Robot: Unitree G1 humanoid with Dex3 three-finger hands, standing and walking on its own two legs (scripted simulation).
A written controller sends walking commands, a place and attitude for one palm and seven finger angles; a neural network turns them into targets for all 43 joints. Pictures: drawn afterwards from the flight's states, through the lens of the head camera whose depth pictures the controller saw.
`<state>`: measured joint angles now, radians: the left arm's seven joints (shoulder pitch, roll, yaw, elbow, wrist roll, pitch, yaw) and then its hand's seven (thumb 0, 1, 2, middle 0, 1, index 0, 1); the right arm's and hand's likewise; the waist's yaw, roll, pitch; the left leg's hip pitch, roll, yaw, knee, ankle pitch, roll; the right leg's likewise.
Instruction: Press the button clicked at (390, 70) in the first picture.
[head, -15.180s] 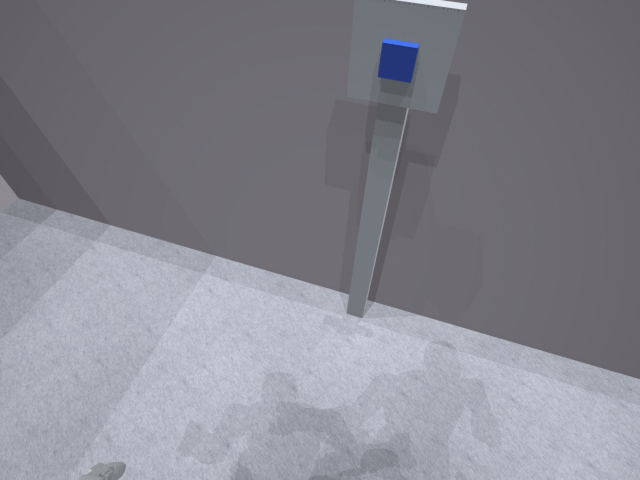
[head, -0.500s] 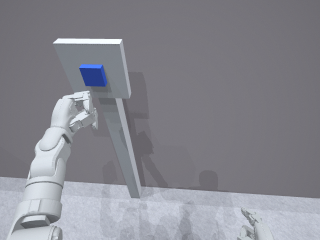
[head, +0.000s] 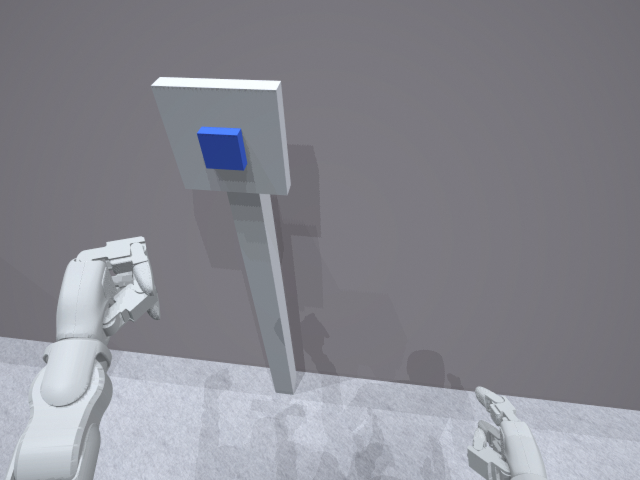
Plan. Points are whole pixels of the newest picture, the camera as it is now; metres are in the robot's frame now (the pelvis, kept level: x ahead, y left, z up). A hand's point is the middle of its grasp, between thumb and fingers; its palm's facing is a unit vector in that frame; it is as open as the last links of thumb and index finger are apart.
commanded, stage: draw the hand back to the body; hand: left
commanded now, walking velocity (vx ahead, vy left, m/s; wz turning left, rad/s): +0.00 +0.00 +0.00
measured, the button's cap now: (223, 147) +0.52 +0.20 +0.17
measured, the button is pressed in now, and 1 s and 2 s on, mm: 0 0 0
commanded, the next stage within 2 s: step back with the hand held close in 0.80 s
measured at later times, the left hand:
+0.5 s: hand (94, 330) +0.21 +0.24 +0.16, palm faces +0.36 -0.86 -0.37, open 3.1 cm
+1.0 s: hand (100, 323) +0.21 +0.24 +0.16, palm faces +0.37 -0.83 -0.42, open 3.1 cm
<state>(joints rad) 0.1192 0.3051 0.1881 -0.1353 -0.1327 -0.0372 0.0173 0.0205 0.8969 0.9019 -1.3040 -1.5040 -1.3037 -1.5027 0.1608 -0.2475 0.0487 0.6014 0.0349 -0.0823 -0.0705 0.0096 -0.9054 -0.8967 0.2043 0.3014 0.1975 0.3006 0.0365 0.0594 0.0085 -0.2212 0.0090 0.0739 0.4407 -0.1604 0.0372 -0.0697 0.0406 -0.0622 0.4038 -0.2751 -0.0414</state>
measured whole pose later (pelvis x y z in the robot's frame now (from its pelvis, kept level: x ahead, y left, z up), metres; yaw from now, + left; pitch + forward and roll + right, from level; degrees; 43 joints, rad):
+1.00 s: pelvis +0.03 +0.00 +0.00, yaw +0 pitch -2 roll -1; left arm 0.54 0.35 0.30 -0.48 -0.07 -0.12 0.09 0.02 0.89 0.90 -1.31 -1.50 -1.31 -1.50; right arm 0.18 -0.23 0.03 0.59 0.01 -0.02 -0.05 0.01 -0.90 -0.90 0.21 0.30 0.20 0.30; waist 0.05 0.07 0.00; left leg -0.20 0.01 0.08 0.43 -0.20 0.03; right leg -0.02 0.05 -0.05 0.33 -0.28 -0.04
